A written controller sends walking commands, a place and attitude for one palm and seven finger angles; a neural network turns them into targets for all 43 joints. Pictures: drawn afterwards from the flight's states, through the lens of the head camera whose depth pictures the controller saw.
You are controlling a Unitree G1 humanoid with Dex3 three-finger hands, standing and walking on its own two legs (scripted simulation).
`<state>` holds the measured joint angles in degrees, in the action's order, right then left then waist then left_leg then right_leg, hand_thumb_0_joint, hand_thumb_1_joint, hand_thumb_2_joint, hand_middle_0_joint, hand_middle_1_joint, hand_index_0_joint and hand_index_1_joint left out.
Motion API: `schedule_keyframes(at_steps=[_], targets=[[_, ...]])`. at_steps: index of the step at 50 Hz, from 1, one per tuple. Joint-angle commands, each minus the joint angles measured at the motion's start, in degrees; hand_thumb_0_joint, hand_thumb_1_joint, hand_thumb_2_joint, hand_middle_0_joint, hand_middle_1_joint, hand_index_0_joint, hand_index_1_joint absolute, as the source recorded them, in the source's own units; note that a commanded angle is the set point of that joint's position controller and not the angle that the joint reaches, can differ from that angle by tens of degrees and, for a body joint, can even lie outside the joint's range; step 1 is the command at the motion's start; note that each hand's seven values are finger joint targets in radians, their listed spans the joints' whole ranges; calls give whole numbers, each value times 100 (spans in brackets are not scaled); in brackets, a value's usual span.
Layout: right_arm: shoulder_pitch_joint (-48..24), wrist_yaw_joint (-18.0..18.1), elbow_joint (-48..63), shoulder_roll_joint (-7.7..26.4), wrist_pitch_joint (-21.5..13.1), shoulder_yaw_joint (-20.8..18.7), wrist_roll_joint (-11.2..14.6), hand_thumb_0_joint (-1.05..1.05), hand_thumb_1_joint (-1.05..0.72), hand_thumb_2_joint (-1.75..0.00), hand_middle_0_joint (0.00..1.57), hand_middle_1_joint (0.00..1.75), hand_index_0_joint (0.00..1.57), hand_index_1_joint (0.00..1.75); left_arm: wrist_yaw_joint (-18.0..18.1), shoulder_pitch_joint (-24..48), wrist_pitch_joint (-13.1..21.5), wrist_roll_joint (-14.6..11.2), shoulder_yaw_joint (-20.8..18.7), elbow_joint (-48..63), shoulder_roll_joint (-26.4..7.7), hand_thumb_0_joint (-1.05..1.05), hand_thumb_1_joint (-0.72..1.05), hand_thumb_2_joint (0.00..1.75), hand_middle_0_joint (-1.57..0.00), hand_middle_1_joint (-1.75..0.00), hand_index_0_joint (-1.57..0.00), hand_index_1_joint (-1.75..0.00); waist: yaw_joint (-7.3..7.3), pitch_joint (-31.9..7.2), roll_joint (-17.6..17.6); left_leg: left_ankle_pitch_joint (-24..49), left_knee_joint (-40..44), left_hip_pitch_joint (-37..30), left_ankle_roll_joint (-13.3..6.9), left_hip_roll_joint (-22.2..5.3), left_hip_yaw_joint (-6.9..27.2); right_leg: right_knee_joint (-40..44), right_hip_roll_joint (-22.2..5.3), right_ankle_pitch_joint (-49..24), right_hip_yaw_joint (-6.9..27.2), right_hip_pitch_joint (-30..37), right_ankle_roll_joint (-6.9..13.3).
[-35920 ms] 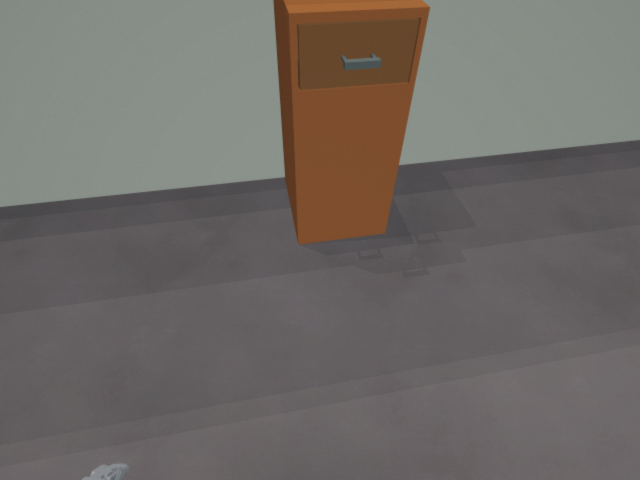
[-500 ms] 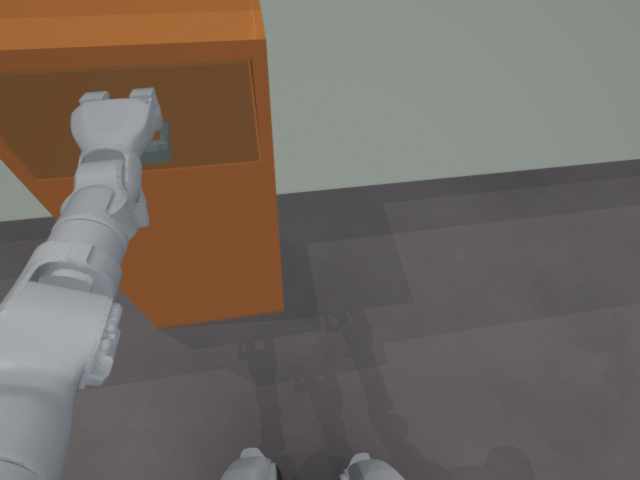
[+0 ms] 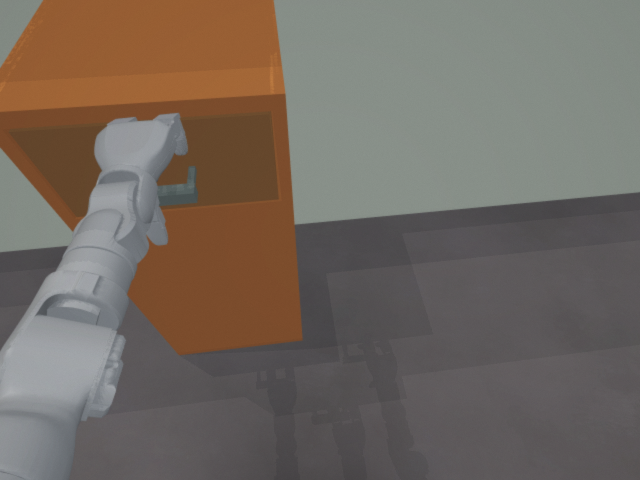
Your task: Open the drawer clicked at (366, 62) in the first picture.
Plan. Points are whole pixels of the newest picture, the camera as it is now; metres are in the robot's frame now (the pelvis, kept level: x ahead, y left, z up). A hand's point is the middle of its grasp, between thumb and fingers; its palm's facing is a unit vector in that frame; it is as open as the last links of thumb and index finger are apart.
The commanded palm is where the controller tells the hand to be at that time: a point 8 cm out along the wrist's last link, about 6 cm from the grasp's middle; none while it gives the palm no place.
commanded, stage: lift the hand off the handle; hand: left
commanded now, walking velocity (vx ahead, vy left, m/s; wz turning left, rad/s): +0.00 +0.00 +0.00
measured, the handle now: (161, 185) +0.53 +0.22 +0.04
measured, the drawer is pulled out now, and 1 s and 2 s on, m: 0.00 0.00 0.00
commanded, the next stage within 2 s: draw the hand back to the body in 0.52 s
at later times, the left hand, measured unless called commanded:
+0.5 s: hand (127, 114) +0.50 +0.20 +0.19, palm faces -0.01 +0.00 -1.00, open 13.7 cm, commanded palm +0.48 +0.20 +0.24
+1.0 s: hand (91, 183) +0.41 +0.23 +0.17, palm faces +0.07 -0.04 -1.00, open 13.8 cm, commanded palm +0.37 +0.23 +0.23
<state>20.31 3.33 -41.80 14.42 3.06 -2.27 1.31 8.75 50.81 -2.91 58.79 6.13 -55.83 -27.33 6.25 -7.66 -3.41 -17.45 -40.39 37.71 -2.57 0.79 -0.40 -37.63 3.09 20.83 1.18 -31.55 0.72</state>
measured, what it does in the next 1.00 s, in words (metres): stands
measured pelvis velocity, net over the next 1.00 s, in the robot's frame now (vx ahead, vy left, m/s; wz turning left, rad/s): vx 0.02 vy -0.01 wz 0.00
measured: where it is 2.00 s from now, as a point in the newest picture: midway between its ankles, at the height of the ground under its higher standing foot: outside the picture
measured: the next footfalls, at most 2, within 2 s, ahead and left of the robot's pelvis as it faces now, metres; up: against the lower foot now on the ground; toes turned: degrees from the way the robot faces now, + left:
none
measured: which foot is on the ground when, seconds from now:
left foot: down 0.00-1.00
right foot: down 0.00-1.00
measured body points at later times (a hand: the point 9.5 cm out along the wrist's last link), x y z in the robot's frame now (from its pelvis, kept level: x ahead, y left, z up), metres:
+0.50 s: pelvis +0.01 -0.02 +0.01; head +0.05 -0.03 +0.46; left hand +0.49 +0.20 +0.24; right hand +0.07 -0.29 -0.12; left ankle +0.01 +0.09 -0.72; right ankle -0.04 -0.12 -0.72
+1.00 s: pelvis +0.02 -0.01 +0.02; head +0.02 -0.04 +0.47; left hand +0.40 +0.22 +0.22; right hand +0.16 -0.27 -0.11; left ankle +0.01 +0.09 -0.72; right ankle -0.04 -0.12 -0.72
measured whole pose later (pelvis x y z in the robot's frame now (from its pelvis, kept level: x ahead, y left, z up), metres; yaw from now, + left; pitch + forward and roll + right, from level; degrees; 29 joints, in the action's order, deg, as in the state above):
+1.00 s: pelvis +0.02 -0.01 +0.02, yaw +0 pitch +6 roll +0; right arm 11.6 2.2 -38.1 15.7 8.6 -1.3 4.0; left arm -3.6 28.2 -8.6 52.2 5.1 -19.9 -30.8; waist -0.8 -6.3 -4.4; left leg -15.6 -31.1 21.3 -1.8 1.2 -1.1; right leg -30.1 2.5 19.6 2.2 -16.2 1.6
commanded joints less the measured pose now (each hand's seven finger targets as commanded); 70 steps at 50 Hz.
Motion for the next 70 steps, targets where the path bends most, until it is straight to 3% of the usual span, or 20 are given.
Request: schedule_keyframes(at_steps=[1, 7, 9, 15, 17, 19, 23, 27, 31, 34, 38, 44, 48, 52, 54, 61, 62, 64, 67, 70], targets=[[436, 41, 400, 928, -78, -277, 33, 0, -90, -90, 20, 30, 20, 30, 398, 4015, -31, -4, -534, 1943, -1673, 0, -50, 30, -30, -120, -30, -120, 131, -2673, -454, 2658, 233, -2985, 38, -95, 135, 448, 147, -2041, -252, 193, 124], [173, 41, 522, 904, 26, -216, 85, 0, -90, -90, 20, 30, 20, 30, 32, 3727, -187, -83, -469, 1699, -1662, 0, -50, 30, -30, -120, -30, -120, 8, -2360, -178, 2415, 393, -2696, -23, -13, 4, 578, 72, -2276, -175, 700, 112], [106, 51, 515, 917, 72, -192, 102, 0, -90, -90, 20, 30, 20, 30, -155, 3693, -234, -131, -435, 1443, -1673, 0, -50, 30, -30, -120, -30, -120, 69, -2097, 119, 2243, 443, -2515, -52, -12, -42, 687, 28, -2321, -135, 856, 87], [-44, 104, 614, 912, 157, -134, 160, 0, -90, -90, 20, 30, 20, 30, -637, 3645, -133, -145, -445, 1463, -1905, 0, -50, 30, -30, -120, -30, -120, 10, -2012, 186, 2152, 519, -2434, -81, 25, -110, 755, -39, -2583, -22, 1116, 50], [-85, 98, 630, 907, 165, -129, 180, 0, -90, -90, 20, 30, 20, 30, -761, 3679, -107, -179, -257, 1447, -1706, 0, -50, 30, -30, -120, -30, -120, 21, -1808, 191, 2010, 579, -2407, -71, 21, -102, 806, -47, -2438, -34, 1027, 47], [-108, 105, 674, 938, 188, -119, 174, 0, -90, -90, 20, 30, 20, 30, -868, 3640, -51, -219, -469, 1457, -2002, 0, -50, 30, -30, -120, -30, -120, -67, -1981, 242, 2006, 609, -2367, -71, 25, -119, 837, -74, -2479, 21, 1300, 51], [-84, 55, 632, 936, 242, -112, 210, 0, -90, -90, 20, 30, 20, 30, -1056, 3327, -147, -181, -175, 1013, -1628, 0, -50, 30, -30, -120, -30, -120, -35, -1572, 291, 1985, 655, -2315, -47, -2, -106, 848, -43, -2356, -55, 1004, 56], [-100, 29, 676, 955, 304, -122, 198, 0, -90, -90, 20, 30, 20, 30, -1243, 3185, -57, -235, -201, 1148, -1637, 0, -50, 30, -30, -120, -30, -120, -79, -1660, 405, 2023, 651, -2295, -69, 7, -169, 874, -73, -2596, 0, 1164, 32], [-104, 45, 743, 945, 329, -140, 196, 0, -90, -90, 20, 30, 20, 30, -1200, 3187, 195, -234, -598, 1575, -2107, 0, -50, 30, -30, -120, -30, -120, -197, -1930, 268, 2153, 611, -2246, -86, 34, -196, 808, -84, -2876, 74, 1441, 44], [-241, -6, 927, 905, 349, -178, 152, 0, -90, -90, 20, 30, 20, 30, -1060, 2408, 382, -299, -1091, 2285, -2396, 0, -50, 30, -30, -120, -30, -120, -563, -2482, 150, 2807, 599, -2458, -86, 43, -216, 701, -70, -3387, 67, 1980, 101], [-605, -125, 1085, 885, 376, -201, 209, 0, -90, -90, 20, 30, 20, 30, -793, 1404, 153, -360, -1295, 3077, -2371, 0, -50, 30, -30, -120, -30, -120, -750, -2281, 133, 3000, 699, -2518, -64, 13, -201, 695, -37, -3391, -4, 2056, 100], [-1219, -163, 1255, 849, 317, -167, 278, 0, -90, -90, 20, 30, 20, 30, -813, 641, -438, -574, -877, 4565, -1875, 0, -50, 30, -30, -120, -30, -120, -694, -2072, 34, 3080, 843, -3010, -78, 9, -130, 896, -19, -3038, -46, 2012, 105], [-1609, -91, 1268, 792, 291, -50, 291, 0, -90, -90, 20, 30, 20, 30, -1042, 55, -659, -660, -709, 4950, -1713, 0, -50, 30, -30, -120, -30, -120, -710, -1509, 180, 2748, 974, -3121, -67, 30, -50, 1015, -17, -2600, -108, 1754, 76], [-1938, -19, 1312, 734, 280, 79, 277, 0, -90, -90, 20, 30, 20, 30, -1236, -361, -648, -718, -642, 5217, -1637, 0, -50, 30, -30, -120, -30, -120, -773, -1092, 156, 2369, 1132, -3128, -20, 48, -2, 1135, -47, -2180, -149, 1672, 87], [-2021, 8, 1340, 747, 271, 103, 239, 0, -90, -90, 20, 30, 20, 30, -1287, -515, -557, -804, -833, 5465, -1804, 0, -50, 30, -30, -120, -30, -120, -819, -1149, 195, 2242, 1187, -3165, 2, 50, 4, 1197, -69, -2040, -138, 1820, 102], [-2369, -6, 1409, 605, 185, 215, 168, 0, -90, -90, 20, 30, 20, 30, -1300, -1316, -363, -832, -875, 6179, -1629, 0, -50, 30, -30, -120, -30, -120, -935, -822, 101, 2123, 1314, -3263, 59, 79, 47, 1341, -62, -1865, -183, 1824, 109], [-1956, 3, 1978, 139, -73, 314, 290, 0, -90, -90, 20, 30, 20, 30, -1043, -407, 195, -4982, -858, 6782, 335, 0, -47, 32, -30, -118, -30, -118, -382, -165, 143, 1545, 1370, -3909, -49, -38, -59, 1709, -32, -1772, -250, 1579, 149], [-2034, 134, 1770, 439, -293, 363, 130, 0, -90, -90, 20, 30, 20, 30, -700, -1701, 517, -5833, -1897, 6618, -454, 0, -40, 34, -29, -113, -29, -113, -703, -361, 918, 1355, 1569, -3940, -26, -107, 53, 1740, 15, -1678, -239, 2047, 99], [-1980, 188, 1623, 432, -461, 391, 28, 0, -90, -90, 20, 30, 20, 30, -516, -2202, 706, -6270, -2436, 7217, -594, 0, -29, 39, -29, -107, -29, -107, -836, -660, 101, 1795, 1704, -3968, 108, -119, -25, 1756, -92, -2175, -196, 2535, 84], [-1936, 173, 1535, 373, -584, 399, -21, 0, -90, -90, 20, 30, 20, 30, -407, -3031, 813, -6402, -2565, 7391, -398, 0, -18, 43, -28, -100, -28, -100, -878, -323, -304, 1796, 1849, -3794, 184, -148, -70, 1888, -141, -2218, -174, 2638, 92]])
